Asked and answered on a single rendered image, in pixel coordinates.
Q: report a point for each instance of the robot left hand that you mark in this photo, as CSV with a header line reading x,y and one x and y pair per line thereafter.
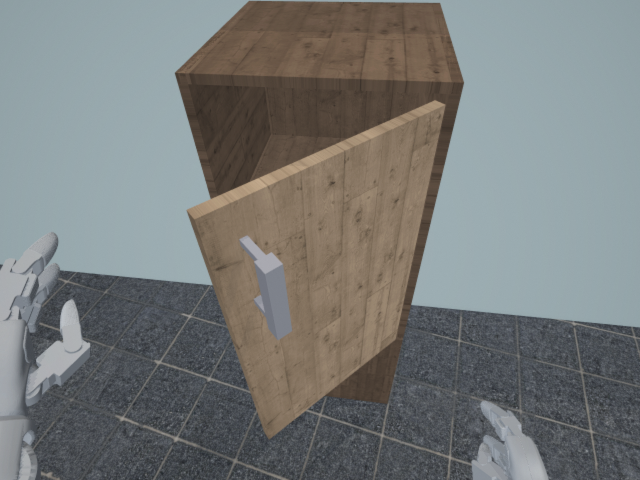
x,y
24,286

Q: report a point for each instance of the handle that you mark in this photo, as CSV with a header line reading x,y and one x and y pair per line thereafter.
x,y
273,301

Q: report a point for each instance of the cupboard door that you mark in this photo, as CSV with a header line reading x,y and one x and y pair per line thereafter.
x,y
344,222

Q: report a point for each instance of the robot right hand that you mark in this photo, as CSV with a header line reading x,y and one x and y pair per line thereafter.
x,y
518,458

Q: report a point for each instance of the left robot forearm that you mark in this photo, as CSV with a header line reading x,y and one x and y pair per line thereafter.
x,y
18,460

